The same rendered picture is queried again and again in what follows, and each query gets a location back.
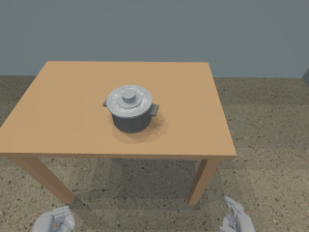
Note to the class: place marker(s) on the pot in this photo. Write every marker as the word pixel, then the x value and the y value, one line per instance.
pixel 133 125

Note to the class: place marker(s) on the table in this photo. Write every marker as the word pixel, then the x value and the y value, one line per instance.
pixel 61 115

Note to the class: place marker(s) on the knob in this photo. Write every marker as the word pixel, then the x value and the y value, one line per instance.
pixel 128 95

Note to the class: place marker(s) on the left robot hand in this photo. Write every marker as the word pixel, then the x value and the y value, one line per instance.
pixel 61 215

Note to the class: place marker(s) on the lid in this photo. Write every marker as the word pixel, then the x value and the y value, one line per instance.
pixel 129 109

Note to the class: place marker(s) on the right robot hand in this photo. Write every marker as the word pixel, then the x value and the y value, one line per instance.
pixel 242 222

